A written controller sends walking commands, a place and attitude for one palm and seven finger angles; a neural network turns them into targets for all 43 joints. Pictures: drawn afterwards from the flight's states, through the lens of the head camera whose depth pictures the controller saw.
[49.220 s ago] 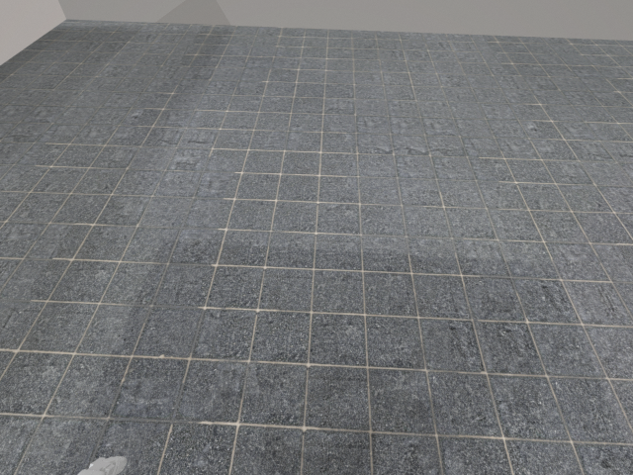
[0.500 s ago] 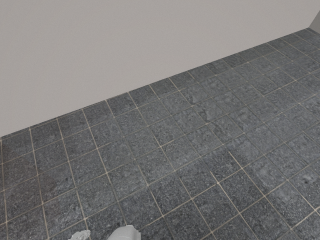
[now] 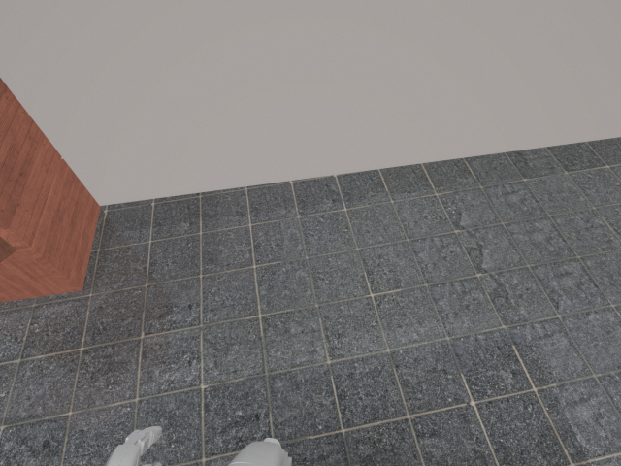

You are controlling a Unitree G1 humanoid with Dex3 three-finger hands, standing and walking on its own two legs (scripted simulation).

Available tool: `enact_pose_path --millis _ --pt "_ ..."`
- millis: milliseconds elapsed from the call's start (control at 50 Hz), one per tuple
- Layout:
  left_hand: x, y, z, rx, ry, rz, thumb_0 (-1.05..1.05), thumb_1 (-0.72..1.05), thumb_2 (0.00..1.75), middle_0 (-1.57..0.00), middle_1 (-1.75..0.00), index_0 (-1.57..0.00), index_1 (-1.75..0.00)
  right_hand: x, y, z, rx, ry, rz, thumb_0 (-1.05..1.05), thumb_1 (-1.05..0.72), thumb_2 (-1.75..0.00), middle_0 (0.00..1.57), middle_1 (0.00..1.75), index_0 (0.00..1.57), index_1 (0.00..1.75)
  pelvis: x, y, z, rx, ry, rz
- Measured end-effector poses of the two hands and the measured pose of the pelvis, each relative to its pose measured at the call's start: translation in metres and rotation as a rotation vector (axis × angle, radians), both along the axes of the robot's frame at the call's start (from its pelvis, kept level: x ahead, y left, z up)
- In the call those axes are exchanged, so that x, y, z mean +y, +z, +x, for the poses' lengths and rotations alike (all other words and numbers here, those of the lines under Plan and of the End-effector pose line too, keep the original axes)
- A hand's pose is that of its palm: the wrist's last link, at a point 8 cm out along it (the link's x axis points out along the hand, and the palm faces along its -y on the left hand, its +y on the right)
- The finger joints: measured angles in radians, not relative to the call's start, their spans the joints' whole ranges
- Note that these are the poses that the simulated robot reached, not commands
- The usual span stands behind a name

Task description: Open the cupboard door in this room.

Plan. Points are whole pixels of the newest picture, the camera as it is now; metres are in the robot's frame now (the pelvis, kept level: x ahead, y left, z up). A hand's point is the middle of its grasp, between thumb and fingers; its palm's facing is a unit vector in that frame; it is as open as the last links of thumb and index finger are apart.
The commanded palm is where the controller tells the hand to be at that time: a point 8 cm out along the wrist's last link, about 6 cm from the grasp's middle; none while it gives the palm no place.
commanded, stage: turn to face it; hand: left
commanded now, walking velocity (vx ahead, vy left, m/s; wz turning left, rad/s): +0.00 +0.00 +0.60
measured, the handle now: out of the picture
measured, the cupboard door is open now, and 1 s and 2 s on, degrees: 46 46 46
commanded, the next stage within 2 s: take the last steps up to it in 1.44 s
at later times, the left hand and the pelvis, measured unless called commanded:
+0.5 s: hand out of the picture +0.06 +0.25 -0.15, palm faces +0.32 -0.91 -0.26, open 7.4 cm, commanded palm none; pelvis +0.03 +0.01 +0.01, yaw +18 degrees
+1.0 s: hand out of the picture -0.03 +0.20 -0.18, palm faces +0.60 -0.77 -0.22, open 7.4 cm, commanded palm none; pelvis +0.05 +0.01 -0.01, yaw +37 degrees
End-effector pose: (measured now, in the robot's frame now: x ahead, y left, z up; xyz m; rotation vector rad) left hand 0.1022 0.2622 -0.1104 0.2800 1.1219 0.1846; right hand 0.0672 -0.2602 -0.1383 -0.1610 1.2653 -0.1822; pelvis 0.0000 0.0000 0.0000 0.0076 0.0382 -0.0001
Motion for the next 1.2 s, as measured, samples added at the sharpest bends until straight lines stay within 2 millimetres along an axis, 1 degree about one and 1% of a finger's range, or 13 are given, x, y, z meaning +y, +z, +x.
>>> enact_pose_path --millis 80,160,300,360,480,640,720,800,900,960,1020,1100,1200 --pt "-0.012 0.001 -0.022 0.039 0.054 -0.026 0.01 0.9 0.9 -0.2 -0.3 -0.2 -0.3 -0.004 0.007 0.02 0.007 0.043 0.001 0.0 -0.9 -0.9 0.2 0.3 0.2 0.3 -0.003 0.008 0.005 -0.014 0.054 0.015" --pt "-0.017 -0.006 -0.043 0.075 0.114 -0.069 0.01 0.9 0.9 -0.2 -0.3 -0.21 -0.3 0.004 0.016 0.051 -0.011 0.116 -0.005 0.0 -0.91 -0.9 0.2 0.3 0.2 0.3 -0.002 0.01 0.011 -0.016 0.11 0.031" --pt "0.007 -0.04 -0.082 0.135 0.248 -0.114 0.01 0.9 0.9 -0.2 -0.3 -0.21 -0.3 0.037 0.019 0.113 -0.113 0.278 -0.053 0.0 -0.91 -0.9 0.2 0.3 0.2 0.3 0.015 -0.008 0.018 -0.012 0.207 0.008" --pt "0.018 -0.036 -0.085 0.143 0.296 -0.098 0.01 0.9 0.9 -0.2 -0.3 -0.21 -0.3 0.046 0.026 0.12 -0.124 0.317 -0.067 0.0 -0.9 -0.9 0.2 0.3 0.2 0.3 0.016 -0.004 0.019 -0.014 0.239 -0.005" --pt "0.027 -0.014 -0.069 0.055 0.344 -0.071 0.01 0.91 0.9 -0.2 -0.3 -0.2 -0.3 0.05 0.028 0.121 -0.068 0.369 -0.054 0.0 -0.9 -0.9 0.2 0.3 0.21 0.3 0.01 0.008 0.026 -0.012 0.302 -0.023" --pt "0.01 0.001 -0.055 -0.045 0.394 0.002 0.01 0.9 0.9 -0.2 -0.3 -0.2 -0.3 0.033 0.003 0.14 -0.015 0.408 -0.003 0.0 -0.9 -0.9 0.2 0.3 0.21 0.3 -0.017 -0.001 0.044 -0.002 0.401 -0.005" --pt "-0.009 0.005 -0.07 -0.019 0.447 -0.01 0.01 0.9 0.9 -0.2 -0.3 -0.2 -0.3 0.032 0.004 0.16 -0.003 0.447 -0.002 0.0 -0.9 -0.9 0.2 0.3 0.21 0.3 -0.019 0.004 0.049 -0.019 0.461 0.005" --pt "-0.026 0.0 -0.09 0.018 0.511 -0.055 0.01 0.9 0.9 -0.2 -0.3 -0.2 -0.3 0.046 0.014 0.181 -0.008 0.507 -0.002 0.0 -0.91 -0.9 0.2 0.3 0.2 0.3 -0.018 0.01 0.055 -0.02 0.519 0.025" --pt "-0.035 -0.019 -0.125 0.057 0.609 -0.116 0.01 0.9 0.9 -0.2 -0.3 -0.21 -0.3 0.084 0.021 0.212 -0.049 0.625 -0.014 0.0 -0.91 -0.9 0.2 0.3 0.2 0.3 -0.008 0.006 0.056 -0.02 0.591 0.024" --pt "-0.031 -0.037 -0.152 0.09 0.671 -0.144 0.01 0.9 0.9 -0.2 -0.3 -0.21 -0.3 0.111 0.02 0.229 -0.115 0.695 -0.026 0.0 -0.91 -0.9 0.2 0.3 0.2 0.3 0.003 -0.007 0.054 -0.019 0.63 0.009" --pt "-0.024 -0.04 -0.168 0.133 0.718 -0.143 0.01 0.9 0.9 -0.2 -0.3 -0.21 -0.3 0.128 0.027 0.234 -0.149 0.737 -0.034 0.0 -0.91 -0.9 0.2 0.3 0.2 0.3 0.006 -0.005 0.052 -0.021 0.652 -0.001" --pt "-0.013 -0.028 -0.17 0.111 0.759 -0.126 0.01 0.9 0.9 -0.2 -0.3 -0.2 -0.3 0.135 0.035 0.23 -0.132 0.772 -0.046 0.0 -0.9 -0.9 0.2 0.3 0.2 0.3 0.008 0.005 0.054 -0.023 0.685 -0.016" --pt "-0.007 -0.013 -0.16 0.058 0.78 -0.096 0.01 0.91 0.9 -0.2 -0.3 -0.2 -0.3 0.135 0.032 0.225 -0.078 0.793 -0.033 0.0 -0.9 -0.9 0.2 0.3 0.21 0.3 0.006 0.012 0.061 -0.022 0.721 -0.025"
